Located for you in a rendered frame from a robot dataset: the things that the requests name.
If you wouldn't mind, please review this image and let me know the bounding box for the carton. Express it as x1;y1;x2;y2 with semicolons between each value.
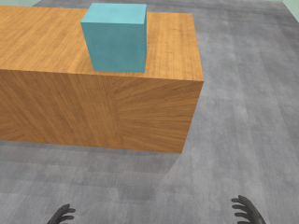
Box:
80;3;147;73

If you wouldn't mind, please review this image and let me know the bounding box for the robot left hand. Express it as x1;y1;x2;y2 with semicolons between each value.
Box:
47;204;76;224

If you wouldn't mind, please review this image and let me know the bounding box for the pedestal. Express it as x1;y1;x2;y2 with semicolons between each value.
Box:
0;5;204;154

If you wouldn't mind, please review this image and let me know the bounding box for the robot right hand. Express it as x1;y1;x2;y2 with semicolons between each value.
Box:
231;195;266;224

